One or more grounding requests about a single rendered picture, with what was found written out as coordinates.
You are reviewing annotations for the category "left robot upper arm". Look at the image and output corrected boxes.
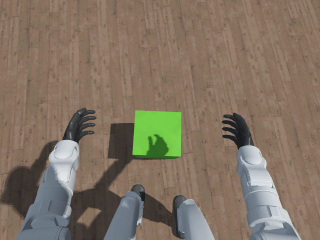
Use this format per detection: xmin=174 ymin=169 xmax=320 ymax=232
xmin=17 ymin=226 xmax=71 ymax=240

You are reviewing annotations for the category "left robot forearm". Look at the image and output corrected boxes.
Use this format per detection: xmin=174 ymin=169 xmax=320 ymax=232
xmin=15 ymin=140 xmax=80 ymax=240

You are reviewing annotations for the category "right robot forearm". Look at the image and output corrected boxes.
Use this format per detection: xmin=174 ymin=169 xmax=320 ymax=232
xmin=236 ymin=145 xmax=301 ymax=240

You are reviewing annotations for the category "carton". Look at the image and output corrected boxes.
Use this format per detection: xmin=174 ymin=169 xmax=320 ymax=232
xmin=132 ymin=110 xmax=181 ymax=159

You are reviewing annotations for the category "robot right hand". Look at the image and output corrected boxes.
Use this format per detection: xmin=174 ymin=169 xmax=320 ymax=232
xmin=222 ymin=112 xmax=254 ymax=150

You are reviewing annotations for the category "robot right shin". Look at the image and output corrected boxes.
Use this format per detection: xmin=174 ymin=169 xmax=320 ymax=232
xmin=180 ymin=199 xmax=200 ymax=233

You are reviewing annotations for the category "robot left hand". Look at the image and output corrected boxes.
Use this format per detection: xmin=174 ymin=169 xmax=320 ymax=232
xmin=62 ymin=107 xmax=96 ymax=144

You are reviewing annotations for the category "robot right thigh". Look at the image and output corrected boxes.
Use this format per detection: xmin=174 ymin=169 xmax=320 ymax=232
xmin=177 ymin=204 xmax=215 ymax=240

